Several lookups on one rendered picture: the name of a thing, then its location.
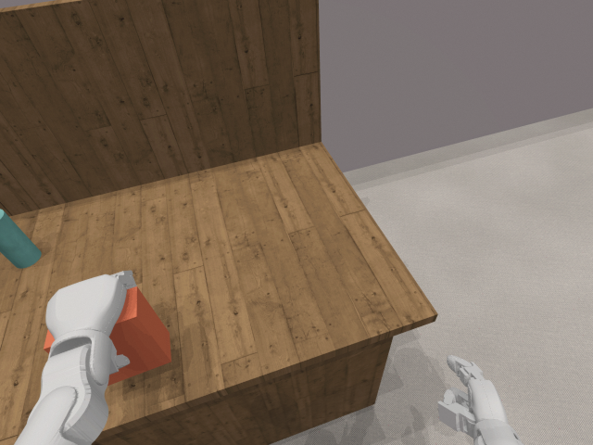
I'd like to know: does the table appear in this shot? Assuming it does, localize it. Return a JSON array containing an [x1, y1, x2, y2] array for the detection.
[[0, 0, 438, 445]]

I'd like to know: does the right robot hand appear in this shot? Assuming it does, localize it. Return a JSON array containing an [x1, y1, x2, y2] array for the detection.
[[438, 355, 509, 438]]

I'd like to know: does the robot left forearm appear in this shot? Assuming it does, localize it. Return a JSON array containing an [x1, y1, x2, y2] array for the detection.
[[14, 329, 112, 445]]

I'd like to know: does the robot right forearm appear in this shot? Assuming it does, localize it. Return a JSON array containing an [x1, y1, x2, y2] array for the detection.
[[473, 419, 524, 445]]

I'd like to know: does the sponge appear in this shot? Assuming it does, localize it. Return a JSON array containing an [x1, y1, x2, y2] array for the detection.
[[44, 286, 171, 386]]

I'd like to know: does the left robot hand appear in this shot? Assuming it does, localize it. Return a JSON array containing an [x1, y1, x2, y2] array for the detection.
[[45, 270, 137, 375]]

